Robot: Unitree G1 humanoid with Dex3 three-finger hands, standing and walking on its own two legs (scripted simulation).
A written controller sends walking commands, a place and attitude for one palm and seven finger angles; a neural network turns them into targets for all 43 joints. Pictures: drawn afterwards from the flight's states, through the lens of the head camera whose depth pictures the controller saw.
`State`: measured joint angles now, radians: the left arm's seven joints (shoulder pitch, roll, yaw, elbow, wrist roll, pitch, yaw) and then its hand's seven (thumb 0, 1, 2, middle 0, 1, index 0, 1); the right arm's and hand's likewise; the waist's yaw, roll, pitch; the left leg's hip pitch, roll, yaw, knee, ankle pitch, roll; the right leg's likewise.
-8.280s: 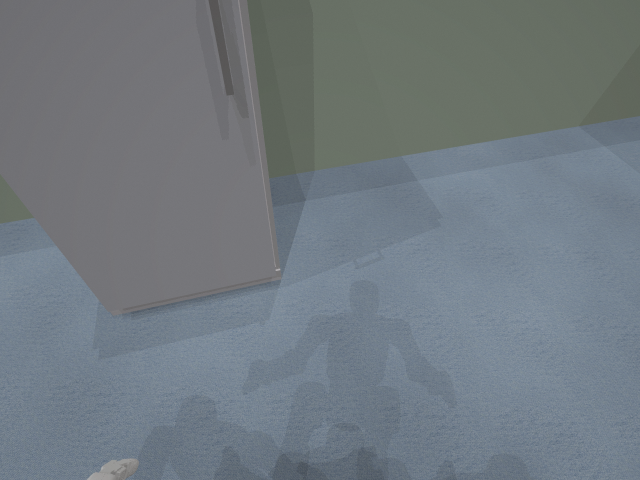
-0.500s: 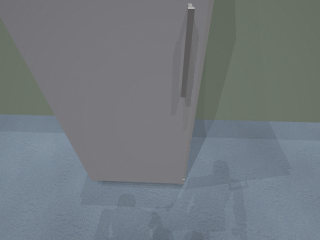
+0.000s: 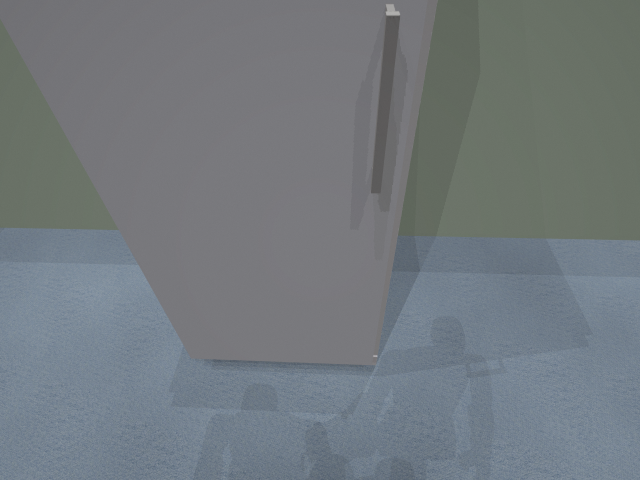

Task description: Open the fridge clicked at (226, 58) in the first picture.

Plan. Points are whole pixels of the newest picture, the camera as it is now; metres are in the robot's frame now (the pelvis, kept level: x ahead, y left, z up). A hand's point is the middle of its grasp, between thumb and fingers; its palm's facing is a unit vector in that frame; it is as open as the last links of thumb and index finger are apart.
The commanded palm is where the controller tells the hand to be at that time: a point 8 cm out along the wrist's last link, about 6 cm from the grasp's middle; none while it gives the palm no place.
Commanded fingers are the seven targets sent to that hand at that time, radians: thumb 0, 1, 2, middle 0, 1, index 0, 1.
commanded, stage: look again from close up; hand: right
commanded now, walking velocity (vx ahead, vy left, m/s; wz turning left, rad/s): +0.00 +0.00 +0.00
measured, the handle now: (381, 110) +0.58 -0.06 +0.20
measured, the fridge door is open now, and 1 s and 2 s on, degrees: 0 0 0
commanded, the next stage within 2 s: none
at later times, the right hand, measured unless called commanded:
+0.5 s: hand out of the picture +0.00 -0.17 -0.18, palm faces +0.01 +0.98 -0.18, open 7.4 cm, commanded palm none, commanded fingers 0.00 -0.90 -0.90 0.20 0.30 0.20 0.30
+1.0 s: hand out of the picture +0.01 -0.17 -0.18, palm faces +0.01 +0.98 -0.18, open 7.4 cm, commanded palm none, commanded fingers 0.00 -0.90 -0.90 0.20 0.30 0.20 0.30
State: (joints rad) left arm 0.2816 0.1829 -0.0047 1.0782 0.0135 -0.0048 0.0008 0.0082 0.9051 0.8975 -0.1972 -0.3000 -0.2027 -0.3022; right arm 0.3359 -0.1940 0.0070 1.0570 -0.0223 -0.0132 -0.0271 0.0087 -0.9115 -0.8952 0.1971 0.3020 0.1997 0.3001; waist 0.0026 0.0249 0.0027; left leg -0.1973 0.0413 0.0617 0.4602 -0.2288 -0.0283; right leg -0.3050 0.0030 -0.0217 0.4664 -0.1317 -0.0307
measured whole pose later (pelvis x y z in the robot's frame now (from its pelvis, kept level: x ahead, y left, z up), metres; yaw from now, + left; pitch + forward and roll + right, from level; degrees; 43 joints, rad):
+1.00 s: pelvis +0.02 +0.00 +0.00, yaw +0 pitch -1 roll +1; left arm 0.25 0.17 0.00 1.10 0.01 -0.01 0.01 0.01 0.91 0.90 -0.20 -0.30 -0.20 -0.30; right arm 0.33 -0.18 0.00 1.08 -0.02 -0.02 -0.03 0.01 -0.91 -0.90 0.20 0.30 0.20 0.30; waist 0.00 0.02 0.02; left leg -0.16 0.04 0.05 0.43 -0.25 -0.03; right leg -0.27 0.00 -0.03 0.44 -0.15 -0.02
